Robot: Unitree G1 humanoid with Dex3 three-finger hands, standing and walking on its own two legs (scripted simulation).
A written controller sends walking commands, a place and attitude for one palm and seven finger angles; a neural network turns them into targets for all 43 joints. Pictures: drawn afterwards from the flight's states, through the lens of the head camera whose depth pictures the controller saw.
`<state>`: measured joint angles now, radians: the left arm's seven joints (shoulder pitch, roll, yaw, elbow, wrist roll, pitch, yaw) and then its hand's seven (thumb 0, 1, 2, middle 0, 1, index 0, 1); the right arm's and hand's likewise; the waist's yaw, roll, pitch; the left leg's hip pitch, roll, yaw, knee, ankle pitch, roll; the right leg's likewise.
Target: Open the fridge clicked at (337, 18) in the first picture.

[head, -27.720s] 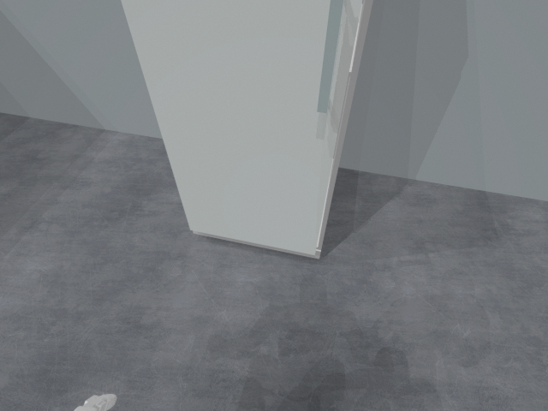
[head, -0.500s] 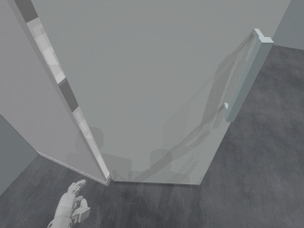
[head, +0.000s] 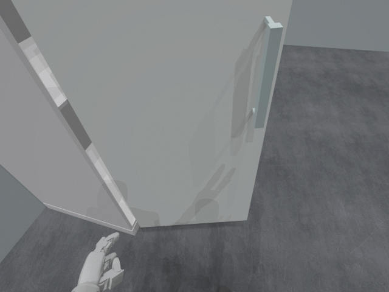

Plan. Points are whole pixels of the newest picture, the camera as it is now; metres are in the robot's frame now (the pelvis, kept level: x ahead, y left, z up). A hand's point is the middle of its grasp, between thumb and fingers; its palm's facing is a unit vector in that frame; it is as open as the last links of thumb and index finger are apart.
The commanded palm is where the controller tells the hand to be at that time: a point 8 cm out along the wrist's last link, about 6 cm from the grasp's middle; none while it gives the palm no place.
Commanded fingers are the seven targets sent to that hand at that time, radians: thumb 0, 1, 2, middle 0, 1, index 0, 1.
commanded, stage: step back with the hand held close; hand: right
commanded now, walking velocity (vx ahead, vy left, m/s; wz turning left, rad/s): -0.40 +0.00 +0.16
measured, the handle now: (262, 78) +0.55 -0.14 +0.17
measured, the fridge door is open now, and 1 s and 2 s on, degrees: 70 70 70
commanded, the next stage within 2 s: stop stepping back and stand still in 0.16 s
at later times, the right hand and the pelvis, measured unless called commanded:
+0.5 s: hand out of the picture +0.09 -0.29 +0.18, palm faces +0.23 +0.86 -0.46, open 7.4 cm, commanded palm +0.06 -0.34 +0.18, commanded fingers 0.00 -0.90 -0.90 0.20 0.30 0.20 0.30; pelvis -0.13 -0.07 +0.00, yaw +11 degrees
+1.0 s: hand out of the picture +0.04 -0.36 +0.18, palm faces +0.41 +0.83 -0.39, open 7.4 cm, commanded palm -0.01 -0.39 +0.18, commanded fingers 0.00 -0.90 -0.90 0.20 0.30 0.20 0.30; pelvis -0.19 -0.11 +0.00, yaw +8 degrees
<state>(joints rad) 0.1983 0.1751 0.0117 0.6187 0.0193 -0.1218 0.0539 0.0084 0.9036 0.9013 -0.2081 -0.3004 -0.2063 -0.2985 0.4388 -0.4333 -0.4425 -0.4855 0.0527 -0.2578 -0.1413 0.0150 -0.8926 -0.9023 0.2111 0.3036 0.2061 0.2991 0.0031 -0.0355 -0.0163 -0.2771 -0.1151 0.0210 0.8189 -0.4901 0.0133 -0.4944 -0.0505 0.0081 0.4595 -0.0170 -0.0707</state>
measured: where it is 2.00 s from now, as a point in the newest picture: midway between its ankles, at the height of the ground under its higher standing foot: outside the picture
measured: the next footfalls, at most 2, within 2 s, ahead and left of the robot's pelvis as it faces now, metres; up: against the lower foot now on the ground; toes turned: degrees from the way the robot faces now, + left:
left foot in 0.08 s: -0.06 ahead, +0.14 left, +0.00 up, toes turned +3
right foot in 0.20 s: +0.12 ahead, -0.06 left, +0.00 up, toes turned +6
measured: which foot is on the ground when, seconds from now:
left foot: up 0.00-0.06, down 0.08-0.20, up 0.22-0.44, down 0.46-0.62, up 0.64-0.86, down 0.88-1.00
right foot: down 0.00-0.06, up 0.08-0.18, down 0.20-0.44, up 0.46-0.62, down 0.64-0.84, up 0.86-1.00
